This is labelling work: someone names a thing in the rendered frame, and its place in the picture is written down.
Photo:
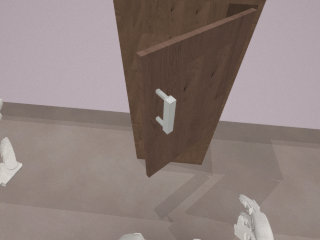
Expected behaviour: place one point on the robot right hand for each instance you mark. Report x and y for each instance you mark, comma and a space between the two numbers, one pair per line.
256, 227

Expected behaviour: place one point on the robot left hand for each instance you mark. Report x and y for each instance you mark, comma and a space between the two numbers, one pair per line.
10, 167

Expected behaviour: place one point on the cupboard door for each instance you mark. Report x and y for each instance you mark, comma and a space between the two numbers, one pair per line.
196, 69

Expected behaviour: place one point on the handle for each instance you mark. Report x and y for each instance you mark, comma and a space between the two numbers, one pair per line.
168, 112

